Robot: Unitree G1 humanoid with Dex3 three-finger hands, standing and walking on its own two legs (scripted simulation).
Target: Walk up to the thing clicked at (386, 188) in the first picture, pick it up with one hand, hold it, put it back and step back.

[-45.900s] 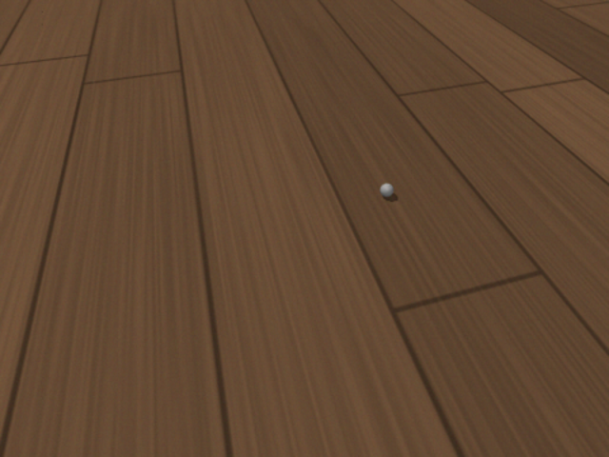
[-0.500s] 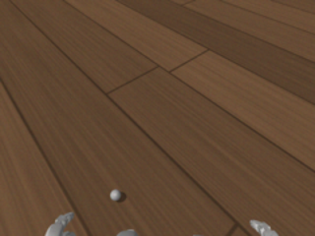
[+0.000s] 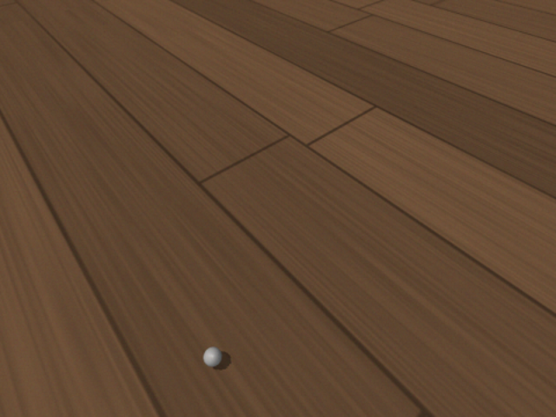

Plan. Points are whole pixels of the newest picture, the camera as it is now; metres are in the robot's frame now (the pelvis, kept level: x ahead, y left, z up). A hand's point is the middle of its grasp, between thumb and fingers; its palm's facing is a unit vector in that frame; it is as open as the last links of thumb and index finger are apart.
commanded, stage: stand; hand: left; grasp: from above
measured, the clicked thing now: (212, 356) +0.44 +0.26 -0.74
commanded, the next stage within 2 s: step back in 1.76 s
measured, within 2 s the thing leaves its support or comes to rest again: neither
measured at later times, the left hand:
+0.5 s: hand out of the picture +0.07 +0.25 -0.16, palm faces +0.02 -0.94 -0.34, open 7.4 cm
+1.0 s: hand out of the picture +0.08 +0.24 -0.15, palm faces +0.03 -0.94 -0.34, open 7.4 cm
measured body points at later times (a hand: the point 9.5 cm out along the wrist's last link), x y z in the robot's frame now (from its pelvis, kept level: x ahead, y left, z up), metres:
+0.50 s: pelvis +0.01 +0.00 +0.01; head +0.02 +0.00 +0.46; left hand +0.07 +0.30 -0.13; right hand +0.07 -0.29 -0.13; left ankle +0.04 +0.14 -0.74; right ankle +0.00 -0.14 -0.74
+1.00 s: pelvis +0.02 +0.00 +0.01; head +0.03 -0.01 +0.46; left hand +0.07 +0.29 -0.13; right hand +0.10 -0.29 -0.13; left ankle +0.04 +0.14 -0.74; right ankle +0.00 -0.14 -0.74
